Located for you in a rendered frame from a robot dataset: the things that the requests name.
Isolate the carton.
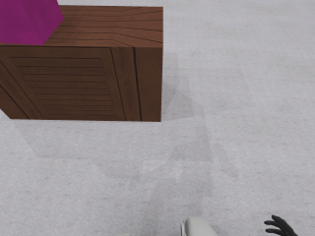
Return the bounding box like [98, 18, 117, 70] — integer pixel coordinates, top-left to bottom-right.
[0, 0, 64, 45]

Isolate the robot right hand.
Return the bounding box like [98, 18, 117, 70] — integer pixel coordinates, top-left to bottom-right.
[264, 215, 297, 236]

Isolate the right robot thigh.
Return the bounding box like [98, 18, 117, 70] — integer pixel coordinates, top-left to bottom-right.
[180, 216, 218, 236]

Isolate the pedestal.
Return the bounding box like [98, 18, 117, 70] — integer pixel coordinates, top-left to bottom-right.
[0, 5, 163, 122]

